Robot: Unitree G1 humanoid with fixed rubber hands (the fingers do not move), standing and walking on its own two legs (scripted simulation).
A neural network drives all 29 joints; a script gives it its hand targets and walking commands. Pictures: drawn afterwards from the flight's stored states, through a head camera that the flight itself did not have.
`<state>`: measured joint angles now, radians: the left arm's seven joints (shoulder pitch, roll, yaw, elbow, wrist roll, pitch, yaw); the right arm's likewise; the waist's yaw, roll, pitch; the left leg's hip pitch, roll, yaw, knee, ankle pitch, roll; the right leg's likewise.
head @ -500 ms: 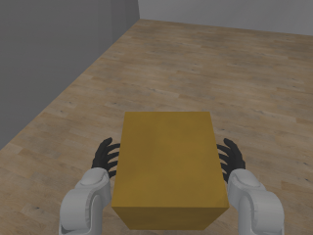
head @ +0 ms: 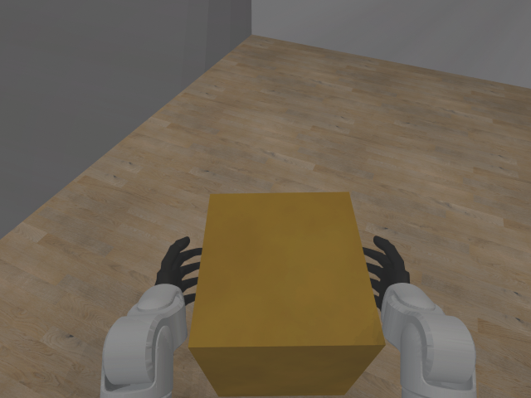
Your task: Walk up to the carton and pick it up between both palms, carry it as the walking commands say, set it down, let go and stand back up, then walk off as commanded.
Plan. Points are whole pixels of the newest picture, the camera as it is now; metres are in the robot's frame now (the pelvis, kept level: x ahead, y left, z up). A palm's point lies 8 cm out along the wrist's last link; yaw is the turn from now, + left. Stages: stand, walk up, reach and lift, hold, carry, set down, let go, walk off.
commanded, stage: carry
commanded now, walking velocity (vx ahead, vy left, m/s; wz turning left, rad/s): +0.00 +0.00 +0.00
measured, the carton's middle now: (280, 299) +0.27 +0.01 +0.01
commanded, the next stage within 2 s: none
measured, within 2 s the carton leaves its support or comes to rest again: neither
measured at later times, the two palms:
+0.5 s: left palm (197, 297) +0.23 +0.12 +0.07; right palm (419, 305) +0.24 -0.17 +0.07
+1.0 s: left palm (215, 296) +0.24 +0.10 +0.05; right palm (427, 302) +0.25 -0.19 +0.06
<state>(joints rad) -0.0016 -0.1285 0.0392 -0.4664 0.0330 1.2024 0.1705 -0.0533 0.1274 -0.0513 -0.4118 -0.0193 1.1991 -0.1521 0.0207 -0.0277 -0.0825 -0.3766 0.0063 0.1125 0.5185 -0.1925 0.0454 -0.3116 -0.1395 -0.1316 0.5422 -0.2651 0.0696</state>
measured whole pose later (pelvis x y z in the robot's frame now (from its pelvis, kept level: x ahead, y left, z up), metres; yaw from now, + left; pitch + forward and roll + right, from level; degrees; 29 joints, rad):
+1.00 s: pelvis -0.02 -0.05 +0.00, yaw +1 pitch +2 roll +0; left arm -0.09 -0.13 0.07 -0.15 0.07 0.98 0.14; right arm -0.12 0.13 -0.11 -0.14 -0.07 0.99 -0.12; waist 0.00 0.00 -0.09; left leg -0.40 0.07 0.06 0.52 -0.16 -0.03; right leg -0.33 -0.05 -0.14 0.56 -0.27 -0.01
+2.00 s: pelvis -0.02 -0.05 +0.00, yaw +0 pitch +2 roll +0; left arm -0.10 -0.13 0.09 0.02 0.08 0.80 0.13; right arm -0.13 0.13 -0.13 0.04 -0.08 0.79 -0.10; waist 0.01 0.00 -0.07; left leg -0.38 0.07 0.07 0.52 -0.16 -0.03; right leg -0.32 -0.05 -0.13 0.56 -0.27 -0.01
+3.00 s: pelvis -0.01 -0.02 +0.01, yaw -5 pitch -7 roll +0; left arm -0.27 -0.15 0.22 0.25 0.26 0.78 0.04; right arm -0.33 0.17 -0.26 0.34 -0.26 0.73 -0.02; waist 0.01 -0.03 0.01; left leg -0.15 -0.02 -0.03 0.46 -0.19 0.00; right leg -0.10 -0.01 0.05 0.47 -0.24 0.02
